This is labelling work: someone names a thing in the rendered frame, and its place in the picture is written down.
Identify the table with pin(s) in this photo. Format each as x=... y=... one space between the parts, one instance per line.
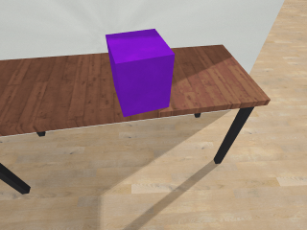
x=39 y=94

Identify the carton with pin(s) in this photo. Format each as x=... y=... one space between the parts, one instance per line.
x=142 y=66

